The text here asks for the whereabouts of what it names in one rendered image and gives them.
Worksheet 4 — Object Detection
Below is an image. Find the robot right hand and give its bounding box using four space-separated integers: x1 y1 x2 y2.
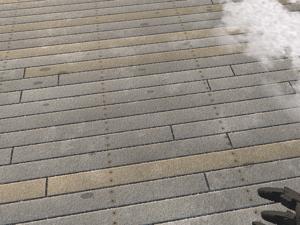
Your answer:
252 187 300 225

